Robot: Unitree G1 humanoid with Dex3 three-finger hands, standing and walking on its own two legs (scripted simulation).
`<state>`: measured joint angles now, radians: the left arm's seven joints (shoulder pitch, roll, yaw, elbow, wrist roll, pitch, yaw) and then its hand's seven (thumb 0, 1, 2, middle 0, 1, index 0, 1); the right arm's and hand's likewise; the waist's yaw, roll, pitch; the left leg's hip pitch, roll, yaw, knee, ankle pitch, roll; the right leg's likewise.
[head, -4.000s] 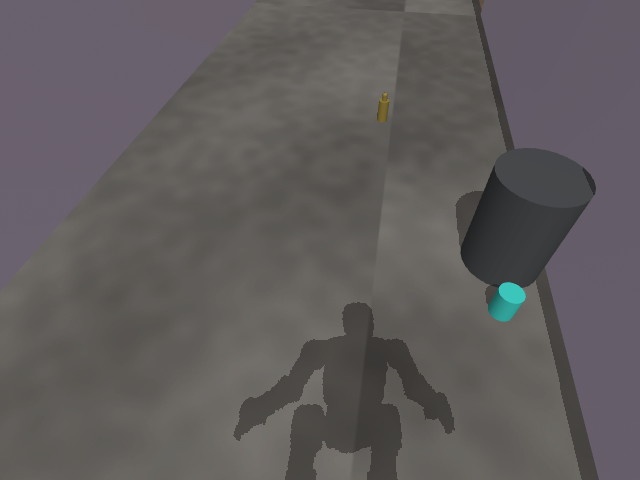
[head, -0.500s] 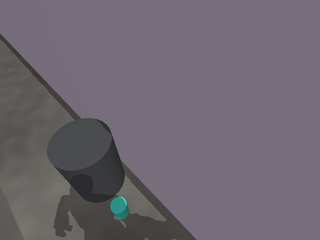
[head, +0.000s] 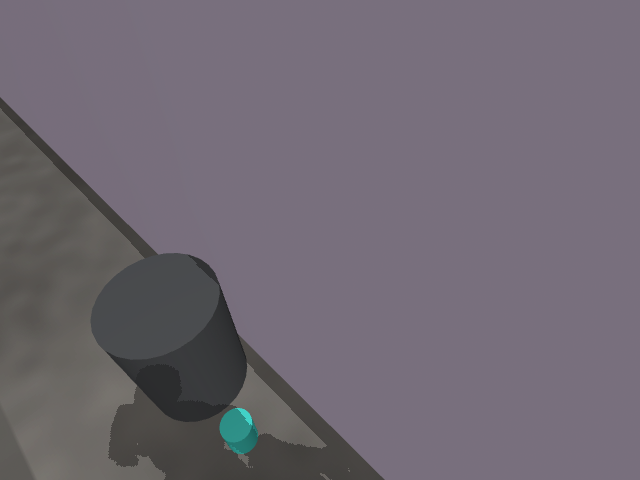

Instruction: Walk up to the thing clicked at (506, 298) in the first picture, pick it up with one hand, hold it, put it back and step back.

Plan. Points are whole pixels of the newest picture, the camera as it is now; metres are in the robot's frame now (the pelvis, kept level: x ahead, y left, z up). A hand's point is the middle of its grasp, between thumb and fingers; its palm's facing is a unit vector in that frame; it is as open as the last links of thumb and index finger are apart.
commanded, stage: walk up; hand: left
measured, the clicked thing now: (239, 431) +0.41 +0.25 -0.72
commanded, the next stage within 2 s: stand in 0.48 s
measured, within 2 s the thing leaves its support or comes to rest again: neither
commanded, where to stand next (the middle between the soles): +0.03 -0.01 m, yaw +2 degrees
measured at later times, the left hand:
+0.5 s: hand out of the picture +0.10 +0.25 -0.15, palm faces -0.03 -0.94 -0.35, open 7.4 cm
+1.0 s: hand out of the picture +0.09 +0.25 -0.15, palm faces -0.02 -0.94 -0.34, open 7.4 cm
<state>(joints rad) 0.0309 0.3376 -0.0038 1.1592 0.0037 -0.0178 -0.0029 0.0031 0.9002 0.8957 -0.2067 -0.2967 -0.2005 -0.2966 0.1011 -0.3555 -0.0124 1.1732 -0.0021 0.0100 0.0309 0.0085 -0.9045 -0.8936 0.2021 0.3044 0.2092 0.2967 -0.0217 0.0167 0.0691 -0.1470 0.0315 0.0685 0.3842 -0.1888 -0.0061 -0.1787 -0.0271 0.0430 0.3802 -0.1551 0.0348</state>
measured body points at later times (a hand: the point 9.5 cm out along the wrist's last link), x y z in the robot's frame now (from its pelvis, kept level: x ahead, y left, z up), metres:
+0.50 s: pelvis +0.01 +0.00 +0.00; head +0.03 +0.00 +0.45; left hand +0.10 +0.30 -0.13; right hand +0.06 -0.30 -0.14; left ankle +0.01 +0.12 -0.74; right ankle +0.04 -0.14 -0.74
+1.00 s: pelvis +0.02 +0.00 +0.00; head +0.03 +0.00 +0.45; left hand +0.09 +0.30 -0.13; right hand +0.06 -0.30 -0.14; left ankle +0.01 +0.12 -0.74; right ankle +0.04 -0.14 -0.74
